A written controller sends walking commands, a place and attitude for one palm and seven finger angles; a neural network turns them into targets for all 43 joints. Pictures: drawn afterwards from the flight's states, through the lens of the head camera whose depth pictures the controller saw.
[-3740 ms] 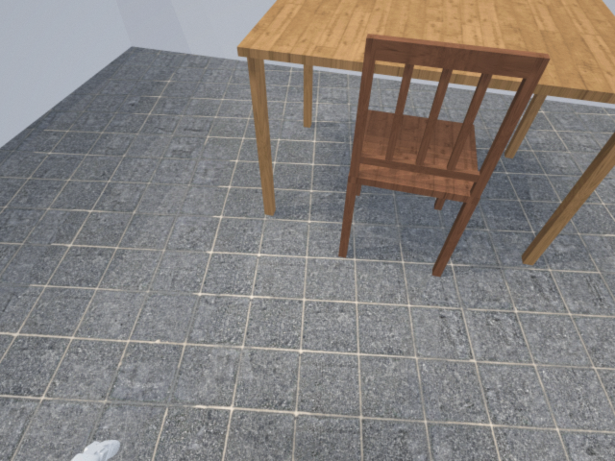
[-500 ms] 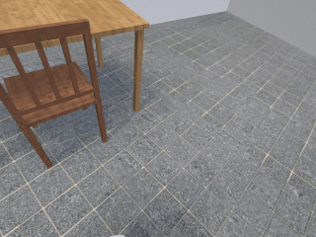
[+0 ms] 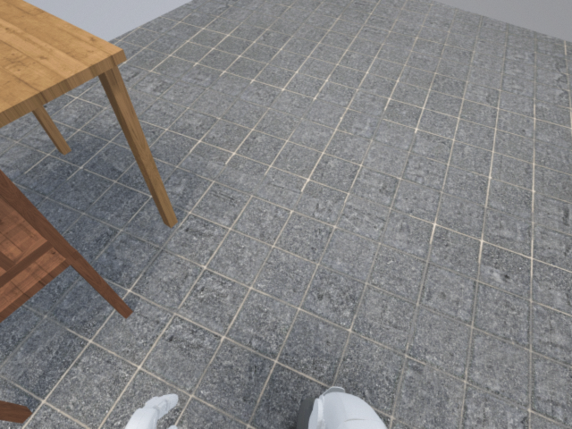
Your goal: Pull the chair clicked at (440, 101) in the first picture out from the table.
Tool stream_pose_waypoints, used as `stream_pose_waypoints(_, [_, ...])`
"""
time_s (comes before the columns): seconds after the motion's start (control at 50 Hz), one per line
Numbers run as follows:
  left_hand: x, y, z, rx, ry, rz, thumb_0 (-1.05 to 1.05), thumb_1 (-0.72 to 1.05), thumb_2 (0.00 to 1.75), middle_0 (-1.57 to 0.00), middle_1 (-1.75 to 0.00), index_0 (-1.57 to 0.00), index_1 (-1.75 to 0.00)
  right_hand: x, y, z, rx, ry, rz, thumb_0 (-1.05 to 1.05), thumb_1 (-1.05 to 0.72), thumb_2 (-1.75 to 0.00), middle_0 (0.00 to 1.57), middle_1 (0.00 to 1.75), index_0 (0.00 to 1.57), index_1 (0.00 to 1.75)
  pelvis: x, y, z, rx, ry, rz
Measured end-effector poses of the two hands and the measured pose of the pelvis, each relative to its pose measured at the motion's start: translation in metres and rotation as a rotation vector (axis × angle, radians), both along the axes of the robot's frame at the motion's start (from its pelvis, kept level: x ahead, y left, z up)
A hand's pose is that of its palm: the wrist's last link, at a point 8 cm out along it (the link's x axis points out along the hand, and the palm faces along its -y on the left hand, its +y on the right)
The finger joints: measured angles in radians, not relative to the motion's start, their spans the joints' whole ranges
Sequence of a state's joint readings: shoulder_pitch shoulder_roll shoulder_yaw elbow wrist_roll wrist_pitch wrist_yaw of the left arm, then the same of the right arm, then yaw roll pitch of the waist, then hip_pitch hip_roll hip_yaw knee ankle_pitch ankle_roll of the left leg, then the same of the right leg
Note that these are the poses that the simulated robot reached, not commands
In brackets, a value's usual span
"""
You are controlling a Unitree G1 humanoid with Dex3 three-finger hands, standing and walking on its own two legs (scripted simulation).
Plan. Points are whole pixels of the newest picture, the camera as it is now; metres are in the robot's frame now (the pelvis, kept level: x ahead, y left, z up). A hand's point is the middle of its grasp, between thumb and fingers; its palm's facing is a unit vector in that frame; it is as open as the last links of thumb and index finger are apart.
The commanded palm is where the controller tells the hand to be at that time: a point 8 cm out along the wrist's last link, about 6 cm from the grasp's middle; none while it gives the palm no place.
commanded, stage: turn to face it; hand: left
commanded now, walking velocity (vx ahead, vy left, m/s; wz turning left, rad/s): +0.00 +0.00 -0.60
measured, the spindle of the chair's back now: out of the picture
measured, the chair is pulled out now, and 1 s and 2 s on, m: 0.00 0.00 0.00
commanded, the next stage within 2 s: take the last steps up to it in 1.84 s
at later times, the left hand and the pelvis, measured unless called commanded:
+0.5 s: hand (149, 418) +0.16 +0.22 -0.17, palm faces +0.16 -0.97 -0.16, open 7.3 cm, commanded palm none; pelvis +0.10 +0.03 +0.00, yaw +5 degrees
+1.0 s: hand (139, 405) +0.17 +0.22 -0.13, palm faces +0.34 -0.89 -0.30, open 7.3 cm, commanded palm none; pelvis +0.11 -0.01 +0.00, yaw +20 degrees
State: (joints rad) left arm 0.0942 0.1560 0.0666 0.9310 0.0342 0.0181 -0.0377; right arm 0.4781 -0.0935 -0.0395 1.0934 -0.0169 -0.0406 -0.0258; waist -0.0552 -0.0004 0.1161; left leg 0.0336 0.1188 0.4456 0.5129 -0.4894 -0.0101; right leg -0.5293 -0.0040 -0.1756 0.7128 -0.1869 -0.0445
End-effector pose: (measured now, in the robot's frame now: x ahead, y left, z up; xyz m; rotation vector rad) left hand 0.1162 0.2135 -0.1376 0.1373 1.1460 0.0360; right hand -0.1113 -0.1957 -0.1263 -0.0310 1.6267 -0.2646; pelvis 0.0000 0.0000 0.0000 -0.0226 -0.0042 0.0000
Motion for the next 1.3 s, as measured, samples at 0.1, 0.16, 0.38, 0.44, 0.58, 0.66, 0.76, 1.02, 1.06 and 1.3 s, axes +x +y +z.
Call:
stream_pose_waypoints(0.1, [0.047,-0.008,-0.008,0.035,-0.068,-0.011,0.0,0.91,0.9,-0.2,-0.3,-0.2,-0.3,0.059,-0.022,-0.026,-0.01,-0.041,-0.017,0.01,-0.91,-0.9,0.2,0.3,0.2,0.3,0.035,-0.011,-0.017,0.01,-0.01,-0.04])
stream_pose_waypoints(0.16, [0.05,-0.003,-0.002,0.072,-0.027,-0.024,0.0,0.91,0.9,-0.2,-0.3,-0.2,-0.3,0.123,-0.038,-0.024,-0.05,-0.187,0.005,0.01,-0.91,-0.9,0.2,0.3,0.2,0.3,0.045,-0.011,-0.009,0.008,-0.013,-0.071])
stream_pose_waypoints(0.38, [0.052,0.021,0.013,0.059,-0.021,0.082,0.0,0.92,0.9,-0.2,-0.3,-0.2,-0.3,0.255,-0.023,0.002,-0.054,-0.414,0.152,0.0,-0.92,-0.9,0.19,0.3,0.19,0.3,0.086,0.01,0.008,-0.006,-0.007,0.005])
stream_pose_waypoints(0.44, [0.042,0.035,0.003,0.037,-0.012,0.152,0.0,0.91,0.9,-0.21,-0.3,-0.2,-0.3,0.27,-0.012,0.003,-0.062,-0.394,0.21,0.0,-0.93,-0.9,0.2,0.3,0.2,0.3,0.094,0.022,0.004,-0.018,-0.009,0.054])
stream_pose_waypoints(0.58, [0.001,0.07,-0.003,0.052,0.13,0.246,0.0,0.91,0.9,-0.2,-0.3,-0.2,-0.3,0.284,0.008,0.014,-0.075,-0.359,0.285,0.0,-0.93,-0.9,0.2,0.3,0.2,0.3,0.102,0.04,0.01,-0.011,0.011,0.109])
stream_pose_waypoints(0.66, [-0.014,0.084,0.007,0.079,0.172,0.283,0.0,0.91,0.9,-0.2,-0.3,-0.2,-0.3,0.287,0.009,0.019,-0.074,-0.329,0.307,0.01,-0.92,-0.9,0.2,0.3,0.2,0.3,0.105,0.043,0.017,-0.017,0.024,0.137])
stream_pose_waypoints(0.76, [-0.015,0.091,0.017,0.113,0.17,0.325,0.0,0.91,0.9,-0.2,-0.3,-0.2,-0.3,0.293,0.001,0.019,-0.067,-0.304,0.337,0.01,-0.91,-0.9,0.2,0.3,0.2,0.3,0.108,0.037,0.02,-0.02,0.032,0.188])
stream_pose_waypoints(1.02, [0.026,0.043,0.041,0.19,-0.07,0.398,0.0,0.91,0.9,-0.2,-0.3,-0.2,-0.3,0.342,-0.058,-0.015,-0.012,-0.318,0.451,0.01,-0.91,-0.9,0.2,0.3,0.2,0.3,0.112,-0.018,0.005,0.024,0.024,0.362])
stream_pose_waypoints(1.06, [0.018,0.032,0.047,0.19,-0.072,0.422,0.0,0.91,0.9,-0.21,-0.3,-0.2,-0.3,0.356,-0.062,-0.013,-0.004,-0.332,0.481,0.01,-0.91,-0.9,0.2,0.3,0.2,0.3,0.113,-0.023,0.008,0.035,0.013,0.394])
stream_pose_waypoints(1.3, [-0.076,-0.007,0.039,0.142,0.073,0.632,0.0,0.91,0.9,-0.21,-0.3,-0.21,-0.3,0.431,-0.025,0.004,0.043,-0.381,0.716,0.01,-0.91,-0.9,0.19,0.3,0.19,0.3,0.115,-0.032,0.017,0.071,0.01,0.563])
